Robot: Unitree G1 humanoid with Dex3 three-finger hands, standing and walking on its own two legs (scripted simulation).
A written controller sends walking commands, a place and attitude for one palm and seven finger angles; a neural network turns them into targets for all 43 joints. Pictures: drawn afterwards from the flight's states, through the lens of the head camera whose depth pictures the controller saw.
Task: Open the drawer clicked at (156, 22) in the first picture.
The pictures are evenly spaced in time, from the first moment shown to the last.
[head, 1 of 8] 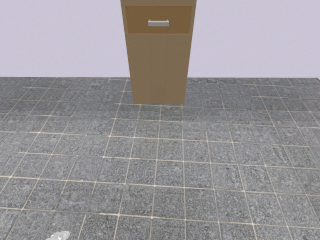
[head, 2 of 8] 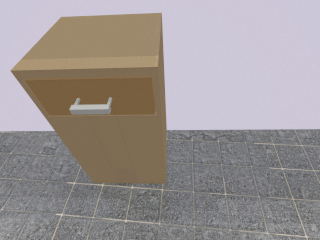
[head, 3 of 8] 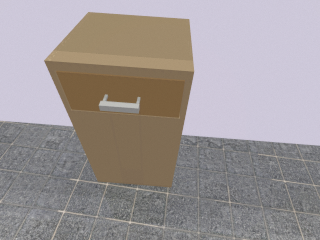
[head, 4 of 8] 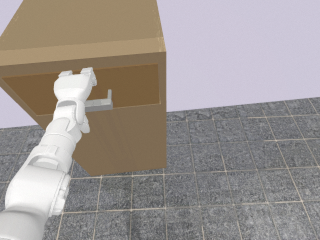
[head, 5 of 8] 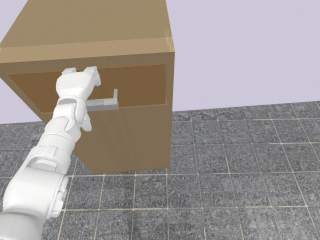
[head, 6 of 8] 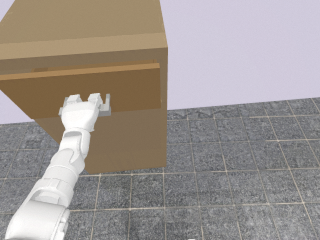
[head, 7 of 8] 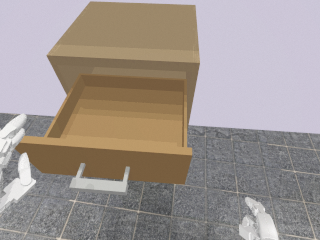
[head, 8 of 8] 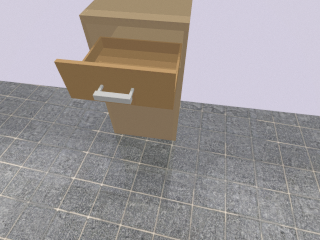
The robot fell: no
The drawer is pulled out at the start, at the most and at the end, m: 0.00 0.30 0.30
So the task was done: yes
